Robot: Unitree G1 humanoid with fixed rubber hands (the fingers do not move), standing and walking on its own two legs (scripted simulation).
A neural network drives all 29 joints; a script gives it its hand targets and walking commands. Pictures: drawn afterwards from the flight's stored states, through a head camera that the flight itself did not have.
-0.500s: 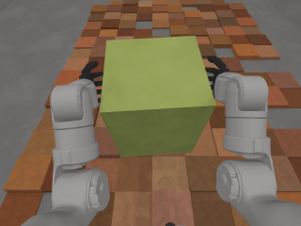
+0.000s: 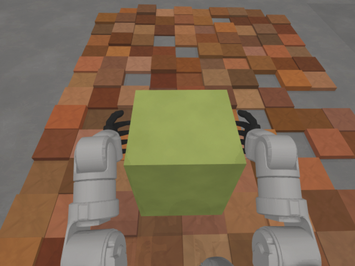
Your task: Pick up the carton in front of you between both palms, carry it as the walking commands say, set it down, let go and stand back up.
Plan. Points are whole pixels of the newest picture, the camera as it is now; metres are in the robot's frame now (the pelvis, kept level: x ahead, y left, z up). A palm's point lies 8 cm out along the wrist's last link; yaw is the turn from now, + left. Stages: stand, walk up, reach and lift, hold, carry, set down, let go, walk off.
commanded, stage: carry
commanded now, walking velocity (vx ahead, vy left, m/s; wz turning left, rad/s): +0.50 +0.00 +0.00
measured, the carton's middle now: (181, 156) +0.37 -0.03 +0.02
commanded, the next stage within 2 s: none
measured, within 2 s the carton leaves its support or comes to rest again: neither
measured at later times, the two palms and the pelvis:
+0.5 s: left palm (102, 42) +0.67 +0.16 +0.15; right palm (206, 32) +0.70 -0.13 +0.16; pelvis +0.32 -0.03 +0.02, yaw +3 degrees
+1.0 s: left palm out of the picture +0.98 +0.16 +0.16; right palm out of the picture +0.95 -0.14 +0.16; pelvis +0.63 +0.03 +0.03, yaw -1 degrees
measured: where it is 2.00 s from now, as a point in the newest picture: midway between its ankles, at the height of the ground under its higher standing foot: (152, 118)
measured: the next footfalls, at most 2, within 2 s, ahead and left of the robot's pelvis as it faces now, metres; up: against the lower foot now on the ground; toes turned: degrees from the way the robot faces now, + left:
right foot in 0.28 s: +0.37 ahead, -0.08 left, +0.01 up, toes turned -4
left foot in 0.74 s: +0.66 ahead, +0.11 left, +0.02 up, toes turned +7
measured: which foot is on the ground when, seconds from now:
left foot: down 0.00-0.30, up 0.32-0.72, down 0.74-1.00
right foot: up 0.00-0.26, down 0.28-0.74, up 0.76-1.00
